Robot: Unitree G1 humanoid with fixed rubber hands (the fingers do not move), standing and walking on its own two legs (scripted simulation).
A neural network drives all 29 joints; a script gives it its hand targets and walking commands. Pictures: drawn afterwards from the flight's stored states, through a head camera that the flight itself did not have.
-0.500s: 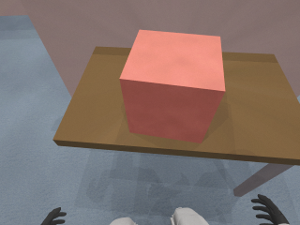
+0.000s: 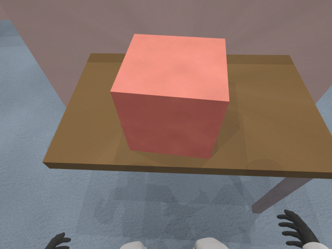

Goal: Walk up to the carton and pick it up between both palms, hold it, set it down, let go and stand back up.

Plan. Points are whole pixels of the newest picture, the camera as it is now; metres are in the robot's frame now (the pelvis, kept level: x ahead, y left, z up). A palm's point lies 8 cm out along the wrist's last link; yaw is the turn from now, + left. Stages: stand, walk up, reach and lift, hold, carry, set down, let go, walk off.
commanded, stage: walk up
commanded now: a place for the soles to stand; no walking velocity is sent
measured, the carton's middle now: (173, 98) +0.50 -0.03 +0.02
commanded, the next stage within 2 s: none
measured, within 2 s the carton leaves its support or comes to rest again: neither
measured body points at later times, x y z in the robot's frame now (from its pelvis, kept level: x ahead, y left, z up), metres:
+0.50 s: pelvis +0.00 +0.00 +0.00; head +0.02 -0.01 +0.45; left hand +0.13 +0.30 -0.10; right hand +0.11 -0.33 -0.09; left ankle +0.01 +0.12 -0.72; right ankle +0.03 -0.16 -0.72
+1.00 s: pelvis +0.01 +0.00 +0.00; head +0.04 -0.01 +0.45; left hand +0.17 +0.29 -0.09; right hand +0.11 -0.33 -0.09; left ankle +0.02 +0.12 -0.72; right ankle +0.03 -0.16 -0.72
